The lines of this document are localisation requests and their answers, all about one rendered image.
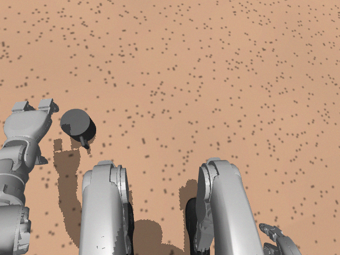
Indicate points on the left robot arm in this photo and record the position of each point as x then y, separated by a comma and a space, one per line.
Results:
17, 159

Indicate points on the mug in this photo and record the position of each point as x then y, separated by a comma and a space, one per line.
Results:
78, 125

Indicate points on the right robot hand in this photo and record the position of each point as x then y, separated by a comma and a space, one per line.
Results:
285, 246

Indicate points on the right robot foot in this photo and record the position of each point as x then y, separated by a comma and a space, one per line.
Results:
191, 226

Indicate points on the left robot hand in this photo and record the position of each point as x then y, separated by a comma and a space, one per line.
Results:
25, 121

